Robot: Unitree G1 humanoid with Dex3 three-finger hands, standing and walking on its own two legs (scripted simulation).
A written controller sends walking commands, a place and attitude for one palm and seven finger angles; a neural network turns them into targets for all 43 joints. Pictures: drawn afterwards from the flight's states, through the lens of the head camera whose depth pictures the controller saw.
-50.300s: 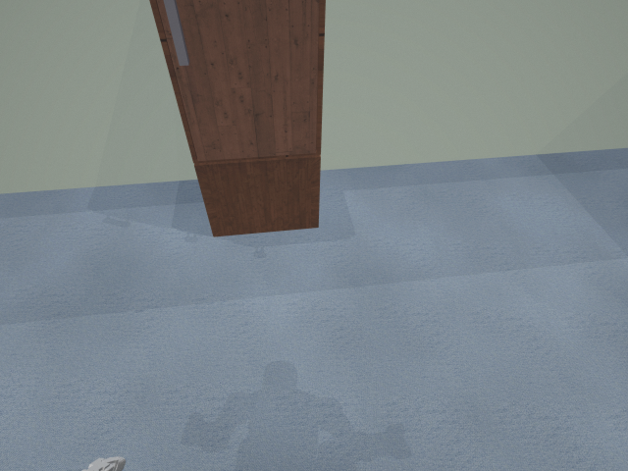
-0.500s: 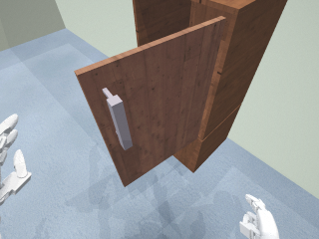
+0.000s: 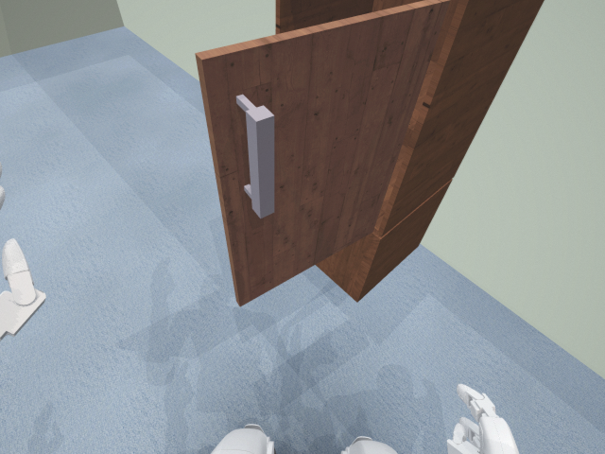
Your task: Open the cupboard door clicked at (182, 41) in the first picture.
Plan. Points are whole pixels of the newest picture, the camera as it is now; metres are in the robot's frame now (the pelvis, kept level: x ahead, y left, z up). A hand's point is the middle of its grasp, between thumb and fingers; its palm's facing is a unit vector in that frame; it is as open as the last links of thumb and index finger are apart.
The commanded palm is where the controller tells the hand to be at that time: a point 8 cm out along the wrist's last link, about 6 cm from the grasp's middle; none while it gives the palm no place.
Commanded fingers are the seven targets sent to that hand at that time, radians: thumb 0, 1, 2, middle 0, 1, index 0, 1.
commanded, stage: step back with the hand held close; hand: left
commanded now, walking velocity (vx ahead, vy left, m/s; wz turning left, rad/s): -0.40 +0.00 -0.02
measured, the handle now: (254, 159) +0.47 +0.11 +0.13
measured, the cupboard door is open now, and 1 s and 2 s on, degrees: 81 81 81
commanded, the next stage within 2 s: stop stepping back and stand still in 0.22 s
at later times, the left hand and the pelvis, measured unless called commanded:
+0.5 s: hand (9, 389) +0.14 +0.23 +0.19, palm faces +0.31 -0.83 -0.47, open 7.4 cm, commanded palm +0.06 +0.28 +0.20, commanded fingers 0.00 0.90 0.90 -0.20 -0.30 -0.20 -0.30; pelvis -0.10 -0.01 +0.02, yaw -4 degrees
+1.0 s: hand out of the picture +0.05 +0.26 +0.19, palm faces +0.41 -0.79 -0.46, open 7.5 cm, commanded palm +0.00 +0.30 +0.20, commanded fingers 0.00 0.90 0.90 -0.20 -0.30 -0.20 -0.30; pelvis -0.15 +0.01 +0.02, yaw -1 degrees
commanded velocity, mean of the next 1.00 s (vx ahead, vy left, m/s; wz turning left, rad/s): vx -0.02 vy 0.03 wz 0.00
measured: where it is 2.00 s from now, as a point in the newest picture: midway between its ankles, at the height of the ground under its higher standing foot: outside the picture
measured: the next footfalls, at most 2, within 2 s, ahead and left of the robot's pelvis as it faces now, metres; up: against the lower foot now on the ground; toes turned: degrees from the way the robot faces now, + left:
right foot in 0.26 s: -0.10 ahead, -0.10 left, +0.00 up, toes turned -5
left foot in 0.40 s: +0.05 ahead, +0.06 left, +0.00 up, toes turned -3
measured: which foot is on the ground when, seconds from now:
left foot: down 0.00-0.26, up 0.28-0.38, down 0.40-0.62, up 0.64-0.88, down 0.90-1.00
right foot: up 0.00-0.24, down 0.26-1.00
